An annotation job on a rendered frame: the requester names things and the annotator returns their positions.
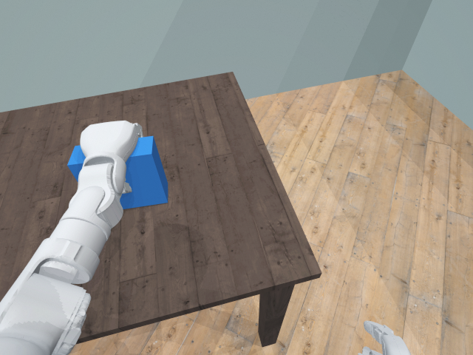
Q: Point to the left robot hand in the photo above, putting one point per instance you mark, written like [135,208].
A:
[117,137]

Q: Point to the right robot hand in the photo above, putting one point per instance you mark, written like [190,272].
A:
[391,344]

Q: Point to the left robot upper arm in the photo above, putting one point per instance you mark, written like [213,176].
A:
[45,318]

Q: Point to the sponge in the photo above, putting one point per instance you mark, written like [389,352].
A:
[144,173]

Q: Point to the table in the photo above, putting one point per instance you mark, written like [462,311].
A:
[227,232]

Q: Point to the robot left forearm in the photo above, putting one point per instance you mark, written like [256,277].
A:
[71,254]

